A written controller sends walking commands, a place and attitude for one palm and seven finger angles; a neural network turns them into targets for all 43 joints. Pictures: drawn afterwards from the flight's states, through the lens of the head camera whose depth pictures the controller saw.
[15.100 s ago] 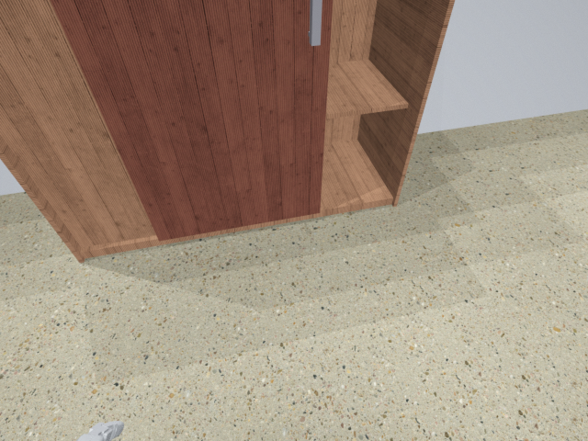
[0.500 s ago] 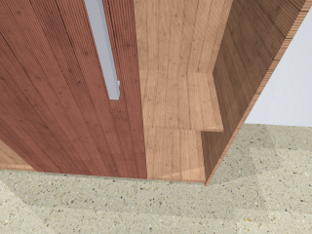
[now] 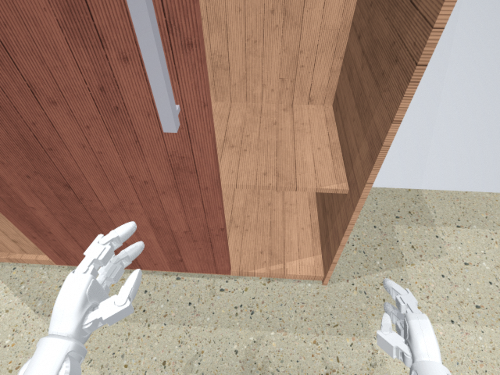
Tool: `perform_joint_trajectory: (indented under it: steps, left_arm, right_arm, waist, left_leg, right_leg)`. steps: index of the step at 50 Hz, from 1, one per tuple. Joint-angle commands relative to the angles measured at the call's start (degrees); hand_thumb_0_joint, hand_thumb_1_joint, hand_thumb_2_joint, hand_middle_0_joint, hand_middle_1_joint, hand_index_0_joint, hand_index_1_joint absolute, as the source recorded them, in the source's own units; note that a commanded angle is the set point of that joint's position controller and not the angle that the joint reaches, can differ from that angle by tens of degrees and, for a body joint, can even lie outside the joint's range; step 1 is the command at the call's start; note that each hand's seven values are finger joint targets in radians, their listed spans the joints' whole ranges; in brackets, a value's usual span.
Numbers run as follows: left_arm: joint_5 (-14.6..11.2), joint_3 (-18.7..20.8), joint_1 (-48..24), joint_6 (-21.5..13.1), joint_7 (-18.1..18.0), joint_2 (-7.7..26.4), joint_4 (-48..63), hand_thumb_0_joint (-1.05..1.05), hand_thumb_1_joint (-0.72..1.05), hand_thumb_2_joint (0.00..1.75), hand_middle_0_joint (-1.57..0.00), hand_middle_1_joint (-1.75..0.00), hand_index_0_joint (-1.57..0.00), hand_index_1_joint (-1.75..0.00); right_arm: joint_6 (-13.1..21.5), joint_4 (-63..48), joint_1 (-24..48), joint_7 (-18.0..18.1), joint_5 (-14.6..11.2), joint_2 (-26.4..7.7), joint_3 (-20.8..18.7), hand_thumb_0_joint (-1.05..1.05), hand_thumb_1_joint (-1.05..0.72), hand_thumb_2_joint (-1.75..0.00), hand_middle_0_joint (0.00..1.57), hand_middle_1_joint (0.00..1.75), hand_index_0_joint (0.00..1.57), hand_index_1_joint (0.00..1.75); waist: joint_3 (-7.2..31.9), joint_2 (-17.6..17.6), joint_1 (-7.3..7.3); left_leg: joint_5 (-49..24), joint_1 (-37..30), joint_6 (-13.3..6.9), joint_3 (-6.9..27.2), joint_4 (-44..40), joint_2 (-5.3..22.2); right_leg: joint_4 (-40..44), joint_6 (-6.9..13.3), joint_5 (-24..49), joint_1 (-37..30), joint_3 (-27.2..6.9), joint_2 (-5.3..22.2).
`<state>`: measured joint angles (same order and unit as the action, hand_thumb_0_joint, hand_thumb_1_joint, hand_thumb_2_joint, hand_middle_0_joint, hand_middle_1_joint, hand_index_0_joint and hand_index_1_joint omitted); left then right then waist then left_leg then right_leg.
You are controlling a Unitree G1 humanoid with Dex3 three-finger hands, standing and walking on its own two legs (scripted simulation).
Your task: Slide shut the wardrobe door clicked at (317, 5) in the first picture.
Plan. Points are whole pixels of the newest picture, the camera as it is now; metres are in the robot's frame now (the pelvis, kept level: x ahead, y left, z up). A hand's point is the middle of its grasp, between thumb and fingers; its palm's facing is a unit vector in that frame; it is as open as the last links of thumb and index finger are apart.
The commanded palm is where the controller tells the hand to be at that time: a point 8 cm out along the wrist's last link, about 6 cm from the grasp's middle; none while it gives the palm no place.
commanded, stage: raise the hand with hooked fingers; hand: left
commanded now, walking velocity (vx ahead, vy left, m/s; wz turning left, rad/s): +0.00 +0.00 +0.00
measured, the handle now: (158, 54) +0.56 +0.18 +0.24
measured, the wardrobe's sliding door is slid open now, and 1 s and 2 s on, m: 0.38 0.38 0.38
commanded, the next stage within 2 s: move the hooked fingers beside the handle in 1.76 s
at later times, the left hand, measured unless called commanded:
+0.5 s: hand (68, 270) +0.24 +0.26 +0.10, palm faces +0.01 -1.00 -0.06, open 11.1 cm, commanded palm +0.19 +0.30 +0.10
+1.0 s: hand out of the picture +0.25 +0.31 +0.18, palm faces +0.06 -0.99 -0.10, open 13.7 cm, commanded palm +0.22 +0.35 +0.19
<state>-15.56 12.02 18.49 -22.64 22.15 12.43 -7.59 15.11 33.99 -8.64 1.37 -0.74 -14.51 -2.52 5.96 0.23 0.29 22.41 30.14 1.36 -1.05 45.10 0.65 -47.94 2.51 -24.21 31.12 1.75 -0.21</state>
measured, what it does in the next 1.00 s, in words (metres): stands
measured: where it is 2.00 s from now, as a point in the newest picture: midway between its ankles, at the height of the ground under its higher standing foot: outside the picture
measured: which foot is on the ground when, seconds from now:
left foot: down 0.00-1.00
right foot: down 0.00-1.00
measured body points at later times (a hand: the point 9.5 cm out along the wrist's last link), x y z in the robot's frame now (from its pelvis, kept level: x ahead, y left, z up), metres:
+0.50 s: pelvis -0.02 +0.02 +0.00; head -0.01 +0.01 +0.45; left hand +0.23 +0.31 +0.11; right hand +0.11 -0.21 -0.08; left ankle +0.00 +0.14 -0.70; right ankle +0.00 -0.09 -0.70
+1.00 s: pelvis +0.00 +0.04 +0.03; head -0.01 +0.03 +0.48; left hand +0.24 +0.36 +0.19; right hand +0.22 -0.16 -0.02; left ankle +0.00 +0.14 -0.70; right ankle +0.00 -0.09 -0.70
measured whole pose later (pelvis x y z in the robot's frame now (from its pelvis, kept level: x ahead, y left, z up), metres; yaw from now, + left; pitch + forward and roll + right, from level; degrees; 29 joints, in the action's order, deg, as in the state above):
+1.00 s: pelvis +0.00 +0.04 +0.03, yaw +2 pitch -1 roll -1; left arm -19.4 23.3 -0.3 4.3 25.9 24.6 -2.7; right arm 17.5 34.5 -11.5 5.5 -3.0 -14.5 5.3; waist 2.2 -2.9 -4.2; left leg 17.9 15.4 -1.4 0.8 34.1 -0.6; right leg -30.8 -0.2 -17.3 12.7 3.5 0.6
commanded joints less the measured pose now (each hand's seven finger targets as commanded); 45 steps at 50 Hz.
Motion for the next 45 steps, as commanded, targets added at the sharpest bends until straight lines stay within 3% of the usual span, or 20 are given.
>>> perform_joint_trajectory:
  steps: [1, 4, 5, 6, 8, 11, 13, 15, 17, 20, 22, 23, 25, 27, 29, 30, 33, 35, 39, 45]
  left_arm:
    - [-5.3, 10.7, 1.7, -0.2, 3.5, 12.2, 12.7, 0.0, 0.48, 0.72, -0.23, -0.57, -0.23, -0.57]
    - [-5.2, 10.5, -12.8, -5.1, -1.4, 12.3, 21.0, 0.0, 0.41, 0.69, -0.24, -0.62, -0.24, -0.62]
    - [-4.9, 8.8, -20.6, -7.1, -2.6, 13.1, 25.6, 0.0, 0.39, 0.68, -0.24, -0.63, -0.24, -0.63]
    - [-4.2, 7.0, -20.3, -8.5, -2.9, 12.6, 26.9, 0.0, 0.36, 0.67, -0.24, -0.64, -0.24, -0.64]
    - [-3.2, 2.3, -16.8, -9.6, -2.0, 10.9, 25.7, 0.0, 0.32, 0.65, -0.24, -0.68, -0.24, -0.68]
    - [-2.9, -0.8, -19.5, -5.0, 1.4, 12.9, 19.1, 0.0, 0.25, 0.62, -0.25, -0.72, -0.25, -0.72]
    - [-2.5, 2.2, -18.7, 0.7, 2.9, 16.0, 11.7, 0.0, 0.2, 0.6, -0.25, -0.75, -0.25, -0.75]
    - [-2.5, 8.1, -17.2, 7.2, 3.2, 21.1, 6.4, 0.0, 0.15, 0.58, -0.25, -0.78, -0.25, -0.78]
    - [-4.0, 11.2, -15.9, 11.8, 2.4, 21.2, 7.4, 0.0, 0.11, 0.56, -0.26, -0.81, -0.26, -0.81]
    - [-7.7, 16.9, -12.0, 13.6, -0.5, 21.0, 10.7, 0.0, 0.04, 0.53, -0.26, -0.86, -0.26, -0.86]
    - [-7.6, 17.4, -10.2, 11.8, -2.0, 19.5, 15.5, 0.0, -0.01, 0.51, -0.27, -0.88, -0.27, -0.88]
    - [-7.0, 15.4, -10.1, 10.9, -2.3, 17.6, 17.4, 0.0, -0.03, 0.5, -0.27, -0.9, -0.27, -0.9]
    - [-5.8, 12.6, -11.4, 10.1, -2.2, 16.0, 18.2, 0.0, -0.08, 0.48, -0.27, -0.93, -0.27, -0.93]
    - [-4.6, 10.1, -13.6, 10.3, -1.4, 15.4, 18.0, 0.0, -0.13, 0.46, -0.27, -0.96, -0.27, -0.96]
    - [-4.1, 9.1, -16.1, 11.6, -0.5, 15.7, 17.0, 0.0, -0.17, 0.44, -0.28, -0.99, -0.28, -0.99]
    - [-4.2, 9.8, -18.0, 12.3, 0.1, 17.0, 17.2, 0.0, -0.2, 0.43, -0.28, -1.0, -0.28, -1.0]
    - [-4.0, 12.8, -22.7, 13.4, 0.3, 20.8, 21.2, 0.0, -0.27, 0.4, -0.28, -1.05, -0.28, -1.05]
    - [-3.9, 14.2, -25.1, 13.4, -0.3, 22.9, 24.5, 0.0, -0.31, 0.38, -0.29, -1.08, -0.29, -1.08]
    - [-4.5, 15.4, -24.8, 14.5, -0.5, 22.3, 22.6, 0.0, -0.41, 0.34, -0.29, -1.14, -0.29, -1.14]
    - [-5.0, 14.7, -26.9, 22.6, 3.2, 21.9, 13.8, 0.0, -0.5, 0.3, -0.3, -1.2, -0.3, -1.2]
  right_arm:
    - [1.3, -14.9, 3.2, 1.8, -1.3, -7.0, -2.0, 0.0, -0.9, -0.9, 0.2, 0.3, 0.2, 0.3]
    - [2.1, -13.1, -0.5, 3.1, -1.0, -5.1, -1.3, 0.0, -0.9, -0.9, 0.2, 0.3, 0.2, 0.3]
    - [2.3, -12.4, -1.0, 3.5, -1.0, -5.4, -0.9, 0.0, -0.9, -0.9, 0.2, 0.3, 0.2, 0.3]
    - [3.0, -11.7, -1.8, 4.1, -1.0, -5.7, -0.9, 0.0, -0.9, -0.9, 0.2, 0.3, 0.2, 0.3]
    - [4.5, -9.9, -2.7, 4.9, -1.4, -6.6, 0.3, 0.0, -0.9, -0.9, 0.2, 0.3, 0.2, 0.3]
    - [5.7, -8.0, -2.0, 6.1, -2.2, -8.1, 1.7, 0.0, -0.9, -0.9, 0.2, 0.3, 0.2, 0.3]
    - [5.6, -7.3, -1.9, 6.7, -2.5, -8.4, 2.0, 0.0, -0.9, -0.9, 0.2, 0.3, 0.2, 0.3]
    - [5.2, -7.9, -1.0, 6.7, -2.5, -8.6, 2.1, 0.0, -0.9, -0.9, 0.2, 0.3, 0.2, 0.3]
    - [5.1, -9.6, 0.2, 6.3, -2.4, -7.5, 2.6, 0.0, -0.9, -0.9, 0.2, 0.3, 0.2, 0.3]
    - [5.5, -10.9, 0.8, 5.0, -1.8, -6.3, 3.0, 0.0, -0.9, -0.9, 0.2, 0.3, 0.2, 0.3]
    - [6.4, -10.9, -0.3, 4.0, -1.6, -6.0, 2.7, 0.0, -0.9, -0.9, 0.2, 0.3, 0.2, 0.3]
    - [6.8, -10.7, -1.0, 3.5, -1.5, -6.2, 2.6, 0.0, -0.9, -0.9, 0.2, 0.3, 0.2, 0.3]
    - [7.5, -10.0, -2.1, 2.9, -1.1, -6.8, 2.3, 0.0, -0.9, -0.9, 0.2, 0.3, 0.2, 0.3]
    - [8.1, -8.9, -3.2, 3.0, -1.6, -7.6, 1.9, 0.0, -0.9, -0.9, 0.2, 0.3, 0.2, 0.3]
    - [8.5, -8.3, -3.7, 3.6, -2.0, -8.4, 2.0, 0.0, -0.9, -0.9, 0.2, 0.3, 0.2, 0.3]
    - [8.5, -7.9, -3.5, 4.1, -1.9, -8.7, 2.0, 0.0, -0.9, -0.9, 0.2, 0.3, 0.2, 0.3]
    - [8.7, -7.7, -2.6, 5.1, -2.2, -8.5, 2.3, 0.0, -0.9, -0.9, 0.2, 0.3, 0.2, 0.3]
    - [8.8, -7.5, -2.4, 5.2, -1.9, -8.2, 2.8, 0.0, -0.9, -0.9, 0.2, 0.3, 0.2, 0.3]
    - [8.4, -6.8, -1.5, 5.2, -1.9, -7.6, 3.5, 0.0, -0.9, -0.9, 0.2, 0.3, 0.2, 0.3]
    - [5.6, -6.8, -0.1, 4.9, -2.5, -7.7, 4.3, 0.0, -0.9, -0.9, 0.2, 0.3, 0.2, 0.3]
  waist:
    - [9.0, 1.5, -3.57]
    - [9.4, -3.0, -0.37]
    - [8.0, -1.9, 1.81]
    - [8.6, -4.3, 2.03]
    - [5.2, -5.6, 3.06]
    - [-0.6, -6.5, 4.21]
    - [-3.4, -3.8, 3.36]
    - [-1.8, -3.3, 0.15]
    - [1.5, -3.6, -2.39]
    - [6.0, 0.0, -5.45]
    - [7.9, -0.6, -5.43]
    - [7.9, -2.3, -4.93]
    - [6.6, -1.8, -3.53]
    - [5.1, -3.3, -1.73]
    - [3.3, -1.5, -0.91]
    - [2.6, -1.8, -1.01]
    - [6.5, -5.0, -1.83]
    - [7.0, -7.9, -2.47]
    - [5.7, -8.2, -2.94]
    - [0.6, -6.2, -3.66]
  left_leg:
    - [-5.3, 5.8, -2.1, -2.4, 1.9, -4.3]
    - [-1.7, 4.2, -2.7, -0.7, 4.0, -2.5]
    - [0.3, 3.9, -3.1, 0.1, 4.9, -1.7]
    - [0.6, 2.2, -3.3, 0.4, 4.6, -1.3]
    - [2.0, 0.9, -3.6, 1.4, 3.3, -0.6]
    - [3.9, 1.7, -3.8, 3.2, 1.1, -0.3]
    - [4.8, 3.5, -3.6, 3.5, -0.8, -0.2]
    - [3.6, 3.6, -3.5, 3.8, -2.5, -0.3]
    - [0.8, 1.5, -3.3, 3.7, -4.5, -0.7]
    - [-6.1, -0.9, -2.6, 3.7, -6.0, -0.9]
    - [-10.3, -3.2, -2.6, 3.0, -7.2, -1.0]
    - [-12.2, -5.1, -2.6, 2.7, -8.0, -0.9]
    - [-13.9, -6.7, -2.7, 2.6, -8.6, -0.8]
    - [-12.4, -8.4, -2.8, 2.9, -9.5, -0.3]
    - [-9.1, -8.5, -3.0, 3.7, -10.7, -0.2]
    - [-9.4, -9.4, -3.1, 3.9, -10.9, -0.3]
    - [-9.6, -13.5, -2.9, 4.8, -12.9, -0.2]
    - [-11.9, -16.0, -2.5, 5.4, -13.9, -0.2]
    - [-17.8, -18.6, -1.6, 5.7, -15.5, 0.1]
    - [-19.2, -18.2, -1.7, 4.8, -17.6, -0.3]
  right_leg:
    - [9.5, -2.7, 5.4, -6.7, -7.9, 2.8]
    - [11.1, -2.4, -7.1, -2.4, -9.6, 2.0]
    - [11.3, -2.3, -11.1, 0.4, -9.8, 1.3]
    - [11.7, -1.7, -12.2, 0.1, -9.9, 1.2]
    - [11.5, -1.2, -11.6, 1.6, -7.9, 0.7]
    - [12.9, -1.5, -11.1, 1.4, -7.1, 0.4]
    - [15.2, -1.8, -13.7, 0.4, -7.6, 0.8]
    - [16.0, -1.7, -13.7, -3.0, -7.5, 1.5]
    - [15.9, -1.7, -10.0, -6.9, -5.7, 1.9]
    - [14.5, -1.4, -1.5, -12.3, -2.9, 0.7]
    - [13.1, -1.5, 6.4, -12.9, -0.9, 0.0]
    - [12.1, -1.4, 10.4, -12.2, 0.4, -0.6]
    - [11.8, -1.5, 13.9, -11.5, 1.1, -1.2]
    - [12.3, -1.7, 13.2, -9.2, 1.7, -1.3]
    - [13.7, -2.0, 9.9, -8.2, 1.9, -1.2]
    - [14.3, -1.7, 10.0, -8.9, 1.7, -1.4]
    - [15.2, -1.5, 9.7, -11.3, 2.1, -1.1]
    - [15.6, -1.0, 11.7, -12.9, 2.5, -1.5]
    - [16.5, -0.8, 17.1, -15.0, 3.3, -1.5]
    - [19.5, -0.8, 20.1, -17.0, 2.9, -1.7]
